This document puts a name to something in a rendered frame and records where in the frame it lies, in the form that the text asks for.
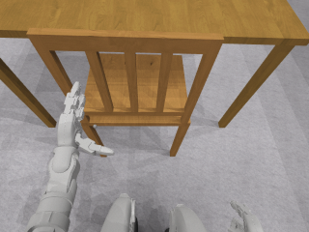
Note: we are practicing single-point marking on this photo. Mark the left robot forearm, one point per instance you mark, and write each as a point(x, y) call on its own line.
point(53, 213)

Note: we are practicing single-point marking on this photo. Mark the table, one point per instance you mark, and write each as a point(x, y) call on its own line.
point(266, 22)

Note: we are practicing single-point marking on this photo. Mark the robot right hand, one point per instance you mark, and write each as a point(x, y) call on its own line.
point(250, 222)

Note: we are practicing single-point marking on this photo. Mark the chair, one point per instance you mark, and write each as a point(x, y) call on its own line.
point(128, 89)

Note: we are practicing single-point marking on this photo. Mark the robot right thigh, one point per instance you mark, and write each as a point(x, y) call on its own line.
point(183, 219)

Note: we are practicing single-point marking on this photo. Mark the robot left hand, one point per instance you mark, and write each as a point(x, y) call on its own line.
point(69, 125)

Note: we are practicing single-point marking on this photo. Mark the robot left thigh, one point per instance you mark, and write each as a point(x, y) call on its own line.
point(121, 215)

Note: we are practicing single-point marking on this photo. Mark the robot thigh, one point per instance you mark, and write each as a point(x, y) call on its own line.
point(121, 215)
point(183, 219)

